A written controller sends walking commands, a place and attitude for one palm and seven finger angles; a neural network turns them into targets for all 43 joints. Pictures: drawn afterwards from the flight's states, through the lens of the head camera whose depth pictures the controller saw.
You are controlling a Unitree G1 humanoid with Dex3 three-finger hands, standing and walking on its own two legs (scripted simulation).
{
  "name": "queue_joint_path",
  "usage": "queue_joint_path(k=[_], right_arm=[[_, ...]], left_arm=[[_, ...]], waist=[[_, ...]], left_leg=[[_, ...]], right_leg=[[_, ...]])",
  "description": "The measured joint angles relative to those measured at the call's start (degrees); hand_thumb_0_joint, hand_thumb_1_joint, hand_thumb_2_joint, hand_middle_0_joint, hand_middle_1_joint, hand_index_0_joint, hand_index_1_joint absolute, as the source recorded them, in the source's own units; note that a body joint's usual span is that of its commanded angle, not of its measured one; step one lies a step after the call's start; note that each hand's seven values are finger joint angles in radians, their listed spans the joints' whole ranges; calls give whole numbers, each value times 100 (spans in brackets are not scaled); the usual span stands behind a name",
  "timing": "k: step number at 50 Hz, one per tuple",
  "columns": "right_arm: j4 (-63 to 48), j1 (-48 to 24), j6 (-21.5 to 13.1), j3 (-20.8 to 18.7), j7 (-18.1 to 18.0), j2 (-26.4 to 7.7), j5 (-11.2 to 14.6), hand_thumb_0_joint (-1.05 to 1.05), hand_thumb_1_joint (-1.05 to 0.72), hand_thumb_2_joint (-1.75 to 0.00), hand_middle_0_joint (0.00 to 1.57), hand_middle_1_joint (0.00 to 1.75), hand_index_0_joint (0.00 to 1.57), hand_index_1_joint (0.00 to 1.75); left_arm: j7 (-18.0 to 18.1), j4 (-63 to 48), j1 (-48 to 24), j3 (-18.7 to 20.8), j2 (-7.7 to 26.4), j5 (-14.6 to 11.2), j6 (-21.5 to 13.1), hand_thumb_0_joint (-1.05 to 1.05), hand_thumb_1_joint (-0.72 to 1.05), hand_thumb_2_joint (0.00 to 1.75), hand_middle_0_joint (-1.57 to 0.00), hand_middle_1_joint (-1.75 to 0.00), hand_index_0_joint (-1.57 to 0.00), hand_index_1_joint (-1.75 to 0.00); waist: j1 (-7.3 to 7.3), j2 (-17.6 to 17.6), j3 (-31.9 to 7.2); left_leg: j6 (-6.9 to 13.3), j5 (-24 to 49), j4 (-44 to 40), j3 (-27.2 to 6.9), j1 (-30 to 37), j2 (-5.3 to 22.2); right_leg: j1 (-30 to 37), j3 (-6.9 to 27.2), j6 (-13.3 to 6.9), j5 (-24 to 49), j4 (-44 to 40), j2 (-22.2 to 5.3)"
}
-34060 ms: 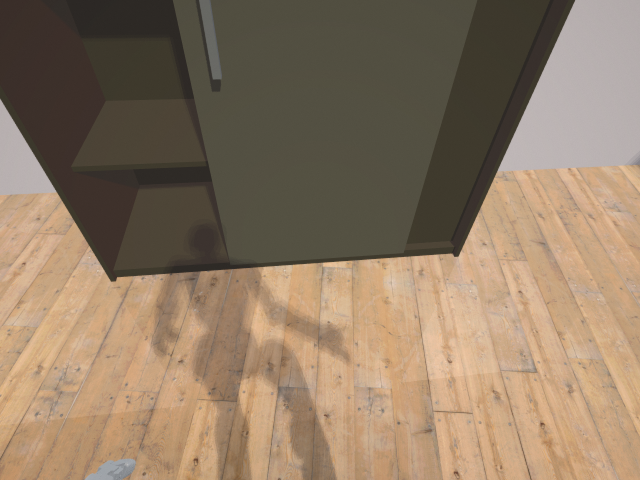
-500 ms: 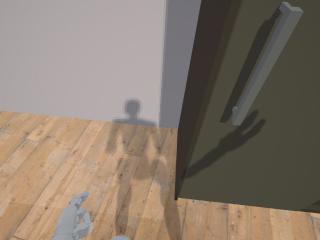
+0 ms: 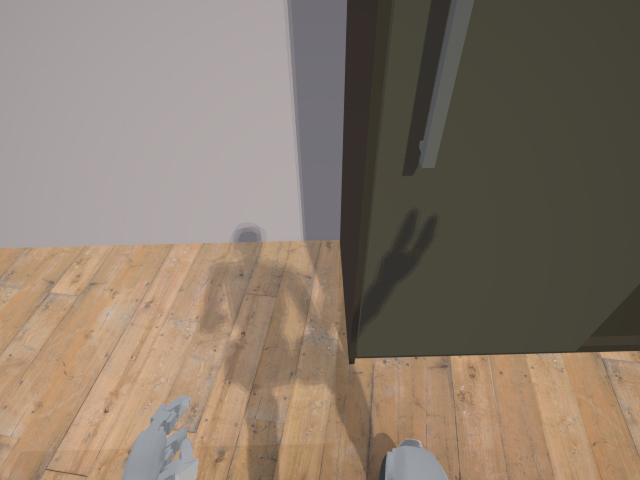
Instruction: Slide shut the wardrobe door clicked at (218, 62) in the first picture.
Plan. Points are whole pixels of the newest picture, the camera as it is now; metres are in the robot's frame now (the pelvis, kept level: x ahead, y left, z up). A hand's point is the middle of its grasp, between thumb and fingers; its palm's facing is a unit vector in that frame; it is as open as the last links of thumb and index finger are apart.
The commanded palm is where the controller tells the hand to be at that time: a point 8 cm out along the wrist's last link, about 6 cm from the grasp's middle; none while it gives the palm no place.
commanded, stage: stop stepping back and stand still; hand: right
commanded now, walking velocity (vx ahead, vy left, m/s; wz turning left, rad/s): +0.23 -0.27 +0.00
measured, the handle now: (442, 70) +0.61 -0.13 +0.25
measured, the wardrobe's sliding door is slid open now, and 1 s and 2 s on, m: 0.00 0.00 0.00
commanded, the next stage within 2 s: let the arm hang, fingers relaxed in 1.30 s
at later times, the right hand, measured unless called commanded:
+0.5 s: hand out of the picture +0.13 -0.26 +0.24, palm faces +0.32 +0.83 -0.45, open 7.4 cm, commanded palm +0.08 -0.32 +0.23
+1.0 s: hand out of the picture +0.16 -0.27 +0.24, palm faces +0.35 +0.80 -0.49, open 7.4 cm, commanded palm +0.10 -0.32 +0.23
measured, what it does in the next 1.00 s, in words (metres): steps on the spot: right foot, then left foot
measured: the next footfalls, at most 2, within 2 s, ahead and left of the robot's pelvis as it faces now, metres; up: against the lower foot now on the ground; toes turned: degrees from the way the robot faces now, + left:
right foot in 0.20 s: +0.00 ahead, -0.17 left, +0.01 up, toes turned +1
left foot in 0.52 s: -0.04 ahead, +0.06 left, +0.01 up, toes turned +11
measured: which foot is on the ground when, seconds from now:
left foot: down 0.00-0.18, up 0.20-0.50, down 0.52-1.00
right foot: up 0.00-0.18, down 0.20-0.52, up 0.54-0.76, down 0.78-1.00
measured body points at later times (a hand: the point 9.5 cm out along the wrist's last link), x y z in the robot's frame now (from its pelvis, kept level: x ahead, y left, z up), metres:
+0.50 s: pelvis -0.09 -0.04 +0.06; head -0.12 -0.06 +0.50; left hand +0.00 +0.20 -0.03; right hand +0.11 -0.31 +0.27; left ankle -0.10 +0.05 -0.67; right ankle -0.04 -0.17 -0.69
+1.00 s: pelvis -0.08 -0.04 +0.04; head -0.08 -0.04 +0.49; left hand +0.04 +0.19 -0.05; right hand +0.13 -0.31 +0.27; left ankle -0.08 +0.05 -0.69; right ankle -0.01 -0.17 -0.69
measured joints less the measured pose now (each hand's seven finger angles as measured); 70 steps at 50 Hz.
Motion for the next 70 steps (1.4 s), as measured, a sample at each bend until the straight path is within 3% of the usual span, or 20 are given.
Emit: queue_joint_path(k=[2,4,7,10,12,16,19,23,25,26,27,30,32,40,44,48,52,57,64,70], right_arm=[[-185,317,57,16,58,247,-13,1,-89,-90,21,30,22,30],[-104,397,162,205,213,435,-26,1,-89,-90,22,30,22,30],[288,350,271,314,199,557,-22,1,-89,-90,22,30,22,30],[745,0,423,362,57,643,-41,1,-89,-90,21,30,22,30],[1147,-411,520,375,-34,722,-103,1,-89,-90,21,30,21,30],[1186,-386,676,499,-55,737,-130,1,-90,-90,21,30,21,30],[525,107,729,771,-25,766,-133,2,-90,-90,21,30,21,30],[-44,805,614,835,-18,497,-162,1,-89,-90,21,30,21,30],[-49,908,633,640,-50,186,-152,1,-89,-90,21,30,21,30],[-51,888,661,476,-73,-28,-141,1,-89,-90,22,30,22,30],[16,758,659,366,-72,-114,-131,1,-89,-90,22,30,22,30],[421,398,589,294,-17,121,-56,1,-89,-90,22,30,22,30],[669,393,571,321,-3,334,8,1,-89,-90,22,30,22,30],[483,456,607,831,-2,799,-21,1,-89,-90,21,30,21,30],[345,237,539,615,-9,525,-70,1,-89,-90,21,30,22,30],[149,324,432,268,-10,205,-69,2,-89,-90,21,30,22,30],[151,640,395,301,54,285,5,1,-89,-90,21,30,22,30],[533,824,526,533,71,509,39,1,-89,-90,21,30,22,30],[709,490,832,735,20,694,0,1,-89,-90,21,30,22,30],[206,550,614,726,38,516,-12,2,-89,-90,21,30,22,30]], left_arm=[[-47,178,-181,47,206,85,113,1,90,90,-21,-30,-20,-30],[-16,454,-187,55,347,145,253,1,90,90,-21,-30,-20,-30],[118,547,-12,-29,351,107,239,2,90,90,-21,-30,-20,-30],[255,286,137,-78,440,92,12,2,90,90,-21,-30,-20,-30],[275,270,18,-91,309,82,-60,2,90,90,-21,-30,-20,-30],[32,264,113,-247,-19,73,-86,1,90,90,-21,-30,-20,-30],[-91,201,294,-351,-114,88,-39,1,90,90,-21,-30,-20,-30],[10,99,427,-357,-98,182,163,1,90,90,-21,-30,-20,-30],[93,18,436,-320,-70,183,301,1,89,90,-21,-30,-20,-30],[113,-52,428,-298,-56,165,359,1,89,90,-21,-30,-20,-30],[125,-34,329,-255,17,132,406,1,89,90,-21,-30,-20,-30],[79,366,-52,-122,320,120,516,1,90,90,-21,-30,-20,-30],[69,459,-54,-62,421,82,541,2,90,90,-21,-30,-20,-30],[292,304,191,-4,567,131,180,2,90,90,-21,-30,-20,-30],[242,261,-67,-77,224,158,130,2,90,90,-20,-29,-20,-30],[59,1,-97,-258,3,104,25,1,90,90,-20,-30,-20,-30],[-47,25,-122,-298,35,50,130,1,90,90,-21,-30,-20,-30],[23,159,-67,-286,202,15,259,1,90,90,-21,-30,-20,-30],[169,116,-234,-246,270,21,296,2,90,90,-21,-30,-20,-30],[127,-152,-420,-223,264,32,265,1,90,90,-21,-30,-20,-30]], waist=[[-183,-65,80],[-359,-103,-54],[-508,35,-359],[-392,-93,-549],[-328,-13,-339],[-11,-6,-345],[103,23,-416],[170,-104,-545],[173,-122,-568],[157,-2,-587],[38,13,-543],[-138,-224,-266],[-147,-239,-293],[-36,-98,-299],[-37,171,-70],[11,12,33],[-51,-358,-55],[-133,-465,-210],[-203,-139,11],[-83,-67,26]], left_leg=[[-143,543,217,-174,-264,63],[-255,811,-14,-281,-266,185],[-371,1118,-653,-379,-193,430],[-395,642,-511,-301,-462,416],[-346,354,665,-343,-824,297],[-275,864,2322,213,-1257,16],[-217,1214,1866,581,-1040,9],[-89,832,-219,997,-14,0],[11,569,-1278,1065,666,1],[169,381,-1756,844,957,76],[203,978,-1920,716,885,116],[80,1349,-1569,611,749,50],[9,1311,-1687,534,865,96],[-194,867,-1191,581,926,245],[-205,328,-315,330,538,179],[-174,1154,-1361,489,745,81],[26,1311,-1592,519,766,-75],[-54,1344,-1817,453,824,-54],[-159,1426,-1963,361,958,56],[-166,1566,-2114,369,930,11]], right_leg=[[-349,339,109,-357,1714,315],[-173,335,135,-326,2522,526],[1030,94,-66,-489,1313,586],[2207,232,-285,-700,-726,507],[2168,148,-260,-266,-697,548],[2377,145,-357,297,-1328,303],[2544,77,-234,493,-1869,107],[2552,-31,-130,509,-2166,-73],[2308,-55,-121,164,-1786,-65],[2026,-110,-162,-228,-1329,38],[1657,-45,-170,-539,-607,91],[940,284,-81,-626,1314,216],[786,236,-73,-300,1653,289],[2039,-51,-234,451,-1179,216],[2074,-176,-91,489,-1072,305],[2057,-89,-10,561,-1190,252],[1906,115,-42,127,-828,254],[2255,131,-140,284,-1171,450],[2549,26,-237,292,-1606,566],[2443,33,-250,335,-1581,521]])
